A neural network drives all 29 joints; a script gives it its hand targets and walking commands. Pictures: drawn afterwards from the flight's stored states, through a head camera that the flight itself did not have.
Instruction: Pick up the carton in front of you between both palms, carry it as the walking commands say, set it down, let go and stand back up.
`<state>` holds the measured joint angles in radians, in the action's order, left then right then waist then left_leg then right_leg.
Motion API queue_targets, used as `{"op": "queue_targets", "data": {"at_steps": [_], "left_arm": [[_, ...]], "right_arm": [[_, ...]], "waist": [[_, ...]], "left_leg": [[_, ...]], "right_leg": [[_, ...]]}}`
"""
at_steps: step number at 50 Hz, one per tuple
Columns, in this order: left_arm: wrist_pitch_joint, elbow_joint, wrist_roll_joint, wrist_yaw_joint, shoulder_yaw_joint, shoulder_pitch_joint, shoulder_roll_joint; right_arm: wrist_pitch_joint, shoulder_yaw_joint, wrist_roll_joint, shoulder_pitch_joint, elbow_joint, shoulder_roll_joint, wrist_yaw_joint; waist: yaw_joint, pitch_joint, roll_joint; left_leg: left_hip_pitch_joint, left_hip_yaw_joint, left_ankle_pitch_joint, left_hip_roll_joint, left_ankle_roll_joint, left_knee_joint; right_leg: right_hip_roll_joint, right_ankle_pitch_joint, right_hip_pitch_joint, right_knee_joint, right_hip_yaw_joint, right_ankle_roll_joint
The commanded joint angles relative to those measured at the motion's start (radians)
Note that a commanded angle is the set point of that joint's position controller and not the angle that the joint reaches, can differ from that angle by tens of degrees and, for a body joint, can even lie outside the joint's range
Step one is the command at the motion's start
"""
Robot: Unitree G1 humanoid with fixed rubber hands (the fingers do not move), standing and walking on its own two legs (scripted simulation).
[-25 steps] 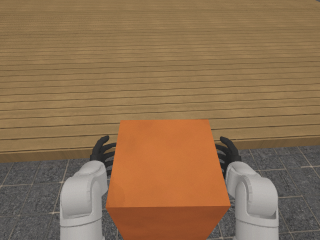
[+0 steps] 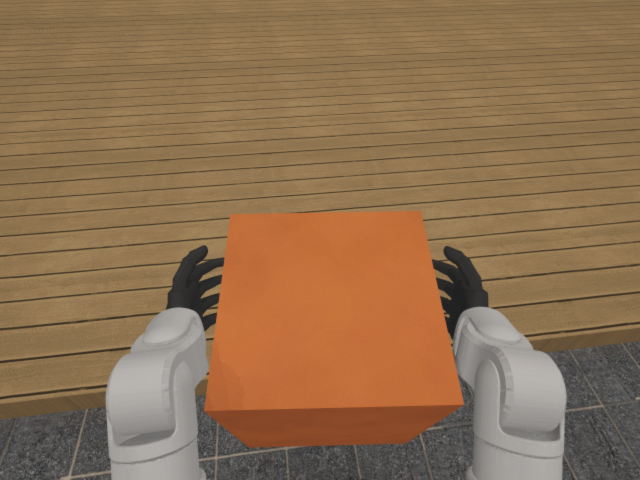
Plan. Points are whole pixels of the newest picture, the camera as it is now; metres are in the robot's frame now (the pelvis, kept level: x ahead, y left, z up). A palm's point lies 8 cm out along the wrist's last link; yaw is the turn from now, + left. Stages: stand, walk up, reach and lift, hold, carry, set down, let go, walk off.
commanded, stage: carry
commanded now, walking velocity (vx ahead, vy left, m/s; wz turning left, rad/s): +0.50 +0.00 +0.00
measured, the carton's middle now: (326, 340) +0.28 +0.00 +0.04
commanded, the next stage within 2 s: none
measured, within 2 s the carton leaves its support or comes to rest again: neither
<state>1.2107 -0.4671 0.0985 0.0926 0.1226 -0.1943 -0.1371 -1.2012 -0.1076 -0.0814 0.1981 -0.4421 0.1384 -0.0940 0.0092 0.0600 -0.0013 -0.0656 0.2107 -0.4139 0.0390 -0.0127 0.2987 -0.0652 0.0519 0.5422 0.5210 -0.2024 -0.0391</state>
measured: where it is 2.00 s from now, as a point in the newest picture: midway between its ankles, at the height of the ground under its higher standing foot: (337, 430)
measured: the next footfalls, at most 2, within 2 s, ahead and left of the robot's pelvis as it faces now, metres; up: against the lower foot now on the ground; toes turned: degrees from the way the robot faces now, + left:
right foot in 0.02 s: +0.20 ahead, -0.10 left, +0.00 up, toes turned -11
left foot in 0.42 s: +0.43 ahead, +0.05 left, +0.00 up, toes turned +6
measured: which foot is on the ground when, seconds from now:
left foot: down 0.00-0.06, up 0.08-0.40, down 0.42-1.00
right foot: up 0.00-0.00, down 0.02-0.42, up 0.44-0.58, down 0.60-1.00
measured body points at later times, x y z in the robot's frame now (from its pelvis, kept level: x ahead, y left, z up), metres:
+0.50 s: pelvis +0.27 +0.00 -0.01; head +0.34 +0.00 +0.44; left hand +0.68 +0.15 +0.14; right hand +0.67 -0.16 +0.15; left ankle +0.35 +0.07 -0.73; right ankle +0.17 -0.10 -0.71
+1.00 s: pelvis +0.38 -0.04 +0.02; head +0.45 -0.05 +0.47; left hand +0.77 +0.11 +0.12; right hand +0.76 -0.19 +0.12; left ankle +0.37 +0.06 -0.71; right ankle +0.26 -0.11 -0.71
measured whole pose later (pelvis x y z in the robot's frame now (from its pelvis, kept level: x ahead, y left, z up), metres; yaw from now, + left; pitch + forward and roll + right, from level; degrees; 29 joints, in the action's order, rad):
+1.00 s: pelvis +0.38 -0.04 +0.02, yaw -1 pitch +7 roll +1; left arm 1.22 -0.01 0.09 0.12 0.27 -0.68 -0.06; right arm -1.23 -0.25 -0.07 0.67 -0.02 0.05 -0.13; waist -0.01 -0.01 0.00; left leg 0.39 0.12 -0.22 0.01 0.06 0.56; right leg 0.02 0.26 0.16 0.44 -0.08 -0.05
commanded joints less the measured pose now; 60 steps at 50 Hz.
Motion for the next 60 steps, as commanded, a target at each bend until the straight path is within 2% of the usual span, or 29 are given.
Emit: {"op": "queue_targets", "data": {"at_steps": [1, 2, 3, 4, 7, 9, 16, 20, 21, 22, 23, 24, 28, 31, 36, 39, 42, 44, 46, 48, 49, 50, 51, 52, 53, 54, 55, 57, 60], "left_arm": [[0.032, -0.017, -0.404, -0.218, -0.710, -0.587, -0.674], [0.047, 0.011, -0.406, -0.214, -0.689, -0.614, -0.637], [0.055, 0.046, -0.400, -0.211, -0.660, -0.678, -0.582], [0.069, 0.078, -0.426, -0.206, -0.654, -0.709, -0.609], [0.088, 0.090, -0.476, -0.207, -0.654, -0.875, -0.691], [0.091, 0.105, -0.505, -0.211, -0.650, -0.991, -0.737], [0.111, 0.301, -0.495, -0.213, -0.561, -1.174, -0.747], [0.114, 0.398, -0.473, -0.203, -0.511, -1.273, -0.773], [0.117, 0.427, -0.468, -0.199, -0.499, -1.295, -0.779], [0.125, 0.450, -0.470, -0.196, -0.488, -1.326, -0.787], [0.134, 0.480, -0.467, -0.193, -0.473, -1.334, -0.799], [0.134, 0.488, -0.465, -0.192, -0.473, -1.352, -0.829], [0.118, 0.403, -0.450, -0.173, -0.442, -1.406, -0.933], [0.104, 0.320, -0.408, -0.153, -0.452, -1.341, -0.924], [0.089, 0.260, -0.397, -0.154, -0.524, -1.268, -0.855], [0.080, 0.283, -0.412, -0.174, -0.567, -1.247, -0.854], [0.069, 0.350, -0.419, -0.195, -0.588, -1.210, -0.877], [0.055, 0.411, -0.411, -0.208, -0.583, -1.164, -0.906], [0.035, 0.436, -0.414, -0.221, -0.580, -1.156, -0.938], [0.013, 0.437, -0.431, -0.229, -0.583, -1.168, -0.959], [0.005, 0.435, -0.442, -0.231, -0.585, -1.164, -0.964], [-0.004, 0.422, -0.447, -0.230, -0.590, -1.171, -0.965], [-0.011, 0.405, -0.451, -0.229, -0.598, -1.177, -0.964], [-0.020, 0.387, -0.454, -0.227, -0.609, -1.184, -0.963], [-0.024, 0.383, -0.453, -0.223, -0.614, -1.176, -0.959], [-0.019, 0.378, -0.455, -0.222, -0.623, -1.181, -0.964], [-0.017, 0.429, -0.433, -0.216, -0.603, -1.112, -0.944], [-0.016, 0.470, -0.395, -0.207, -0.564, -1.060, -0.914], [-0.014, 0.500, -0.386, -0.205, -0.555, -1.056, -0.909]], "right_arm": [[-0.037, 0.694, 0.389, 0.602, -0.068, 0.652, 0.219], [-0.055, 0.682, 0.385, 0.656, -0.047, 0.608, 0.209], [-0.077, 0.683, 0.402, 0.710, -0.044, 0.622, 0.199], [-0.088, 0.657, 0.407, 0.764, -0.008, 0.609, 0.193], [-0.100, 0.626, 0.434, 0.893, 0.063, 0.691, 0.186], [-0.102, 0.613, 0.435, 0.976, 0.100, 0.728, 0.181], [-0.113, 0.570, 0.437, 1.186, 0.264, 0.770, 0.154], [-0.120, 0.534, 0.471, 1.320, 0.344, 0.814, 0.170], [-0.124, 0.515, 0.472, 1.346, 0.366, 0.814, 0.177], [-0.126, 0.487, 0.462, 1.358, 0.401, 0.810, 0.180], [-0.126, 0.455, 0.443, 1.348, 0.451, 0.809, 0.180], [-0.124, 0.437, 0.443, 1.334, 0.464, 0.832, 0.182], [-0.116, 0.425, 0.448, 1.421, 0.330, 0.931, 0.181], [-0.104, 0.452, 0.420, 1.391, 0.225, 0.911, 0.162], [-0.089, 0.534, 0.404, 1.324, 0.161, 0.838, 0.147], [-0.081, 0.564, 0.401, 1.270, 0.219, 0.839, 0.157], [-0.071, 0.581, 0.405, 1.219, 0.312, 0.870, 0.177], [-0.057, 0.586, 0.404, 1.178, 0.376, 0.906, 0.192], [-0.035, 0.591, 0.409, 1.170, 0.393, 0.943, 0.203], [-0.013, 0.607, 0.418, 1.189, 0.378, 0.981, 0.204], [-0.006, 0.610, 0.419, 1.199, 0.370, 0.989, 0.201], [-0.001, 0.610, 0.418, 1.202, 0.367, 0.991, 0.198], [0.005, 0.613, 0.422, 1.196, 0.362, 0.994, 0.197], [0.011, 0.612, 0.429, 1.185, 0.356, 0.994, 0.199], [0.014, 0.607, 0.434, 1.172, 0.360, 0.984, 0.205], [0.018, 0.599, 0.432, 1.147, 0.375, 0.960, 0.205], [0.013, 0.589, 0.431, 1.101, 0.401, 0.937, 0.208], [0.014, 0.596, 0.449, 1.097, 0.421, 0.949, 0.218], [0.019, 0.599, 0.464, 1.137, 0.430, 0.970, 0.230]], "waist": [[-0.032, 0.252, 0.104], [-0.073, 0.328, 0.003], [-0.063, 0.400, -0.286], [-0.075, 0.367, -0.297], [-0.051, 0.342, -0.049], [-0.043, 0.371, -0.069], [-0.048, 0.379, -0.158], [-0.020, 0.394, -0.111], [-0.006, 0.403, -0.053], [0.008, 0.480, 0.093], [0.029, 0.563, 0.213], [0.043, 0.574, 0.210], [0.012, 0.564, 0.157], [-0.002, 0.633, 0.111], [-0.014, 0.644, -0.036], [-0.010, 0.602, -0.031], [0.000, 0.565, 0.050], [-0.003, 0.544, 0.075], [-0.019, 0.518, 0.003], [-0.043, 0.452, -0.188], [-0.058, 0.428, -0.215], [-0.057, 0.447, -0.200], [-0.026, 0.474, -0.156], [0.020, 0.490, -0.103], [0.057, 0.493, 0.004], [0.080, 0.500, 0.209], [0.070, 0.488, 0.187], [0.046, 0.431, 0.092], [0.002, 0.404, 0.150]], "left_leg": [[0.071, 0.040, 0.748, 0.125, 0.073, 0.307], [0.235, 0.023, 0.503, 0.100, 0.052, 0.543], [0.558, -0.031, 0.177, -0.030, 0.011, 0.850], [0.712, -0.153, -0.083, -0.067, 0.028, 1.001], [0.748, -0.219, 0.035, 0.043, 0.075, 1.010], [0.675, -0.193, 0.078, 0.046, 0.066, 0.892], [0.602, -0.075, 0.252, -0.054, 0.046, 0.421], [0.309, -0.034, 0.597, -0.074, 0.053, 0.092], [0.150, -0.111, 0.810, 0.010, 0.067, 0.093], [-0.071, -0.326, 1.396, 0.230, 0.147, 0.246], [-0.210, -0.465, 1.519, 0.327, 0.282, 0.284], [-0.211, -0.471, 1.388, 0.323, 0.305, 0.252], [-0.171, -0.314, 1.279, 0.206, 0.199, 0.270], [-0.090, -0.253, 1.230, 0.173, 0.161, 0.312], [0.130, -0.178, 0.950, 0.091, 0.130, 0.370], [0.122, -0.154, 0.903, 0.066, 0.133, 0.314], [-0.048, -0.179, 1.177, 0.097, 0.156, 0.331], [-0.082, -0.176, 1.267, 0.099, 0.158, 0.363], [0.097, -0.120, 0.981, 0.042, 0.125, 0.373], [0.539, -0.018, 0.237, -0.078, 0.067, 0.305], [0.647, -0.010, 0.078, -0.104, 0.050, 0.250], [0.585, -0.021, 0.123, -0.106, 0.050, 0.174], [0.440, -0.024, 0.294, -0.099, 0.051, 0.054], [0.225, -0.037, 0.553, -0.075, 0.057, -0.056], [-0.091, -0.130, 1.041, 0.020, 0.094, -0.033], [-0.441, -0.326, 1.709, 0.239, 0.230, 0.199], [-0.461, -0.344, 1.735, 0.310, 0.306, 0.221], [-0.323, -0.293, 1.348, 0.275, 0.259, 0.188], [0.040, -0.130, 1.195, 0.158, 0.192, 0.184]], "right_leg": [[0.104, 0.084, -0.397, -0.041, -0.086, -0.021], [-0.041, 0.216, -0.591, -0.056, 0.112, -0.028], [-0.311, 0.434, -0.794, -0.178, 0.616, -0.185], [-0.341, 0.328, -0.798, -0.289, 0.756, -0.216], [-0.280, -0.204, -0.670, -0.180, 0.419, -0.160], [-0.241, -0.342, -0.614, -0.172, 0.279, -0.125], [-0.138, -0.623, -0.619, -0.051, 0.053, -0.121], [-0.075, -0.376, -0.511, 0.148, -0.011, -0.050], [-0.054, -0.176, -0.396, 0.200, 0.021, -0.010], [0.008, 0.240, -0.243, 0.318, 0.055, 0.031], [0.053, 0.514, -0.126, 0.375, 0.133, 0.045], [0.043, 0.580, -0.089, 0.376, 0.175, 0.036], [0.049, 0.415, -0.170, 0.056, 0.164, 0.030], [0.026, 0.114, -0.354, -0.036, 0.143, 0.037], [-0.051, -0.507, -0.507, 0.146, 0.192, -0.009], [-0.036, -0.499, -0.470, 0.142, 0.182, 0.000], [0.010, -0.222, -0.325, 0.039, 0.137, 0.036], [0.033, -0.182, -0.322, -0.081, 0.110, 0.050], [0.018, -0.494, -0.521, -0.134, 0.115, 0.045], [-0.070, -1.172, -0.894, 0.020, 0.197, -0.012], [-0.110, -1.374, -0.984, 0.070, 0.229, -0.055], [-0.121, -1.399, -0.967, 0.094, 0.232, -0.066], [-0.109, -1.305, -0.893, 0.137, 0.206, -0.051], [-0.075, -1.040, -0.730, 0.216, 0.166, -0.021], [-0.015, -0.518, -0.404, 0.327, 0.135, 0.008], [0.098, 0.456, 0.006, 0.500, 0.121, 0.056], [0.080, 0.587, 0.122, 0.538, 0.224, 0.053], [0.030, 0.521, 0.101, 0.296, 0.244, 0.021], [0.102, 0.160, -0.257, 0.039, 0.099, 0.015]]}}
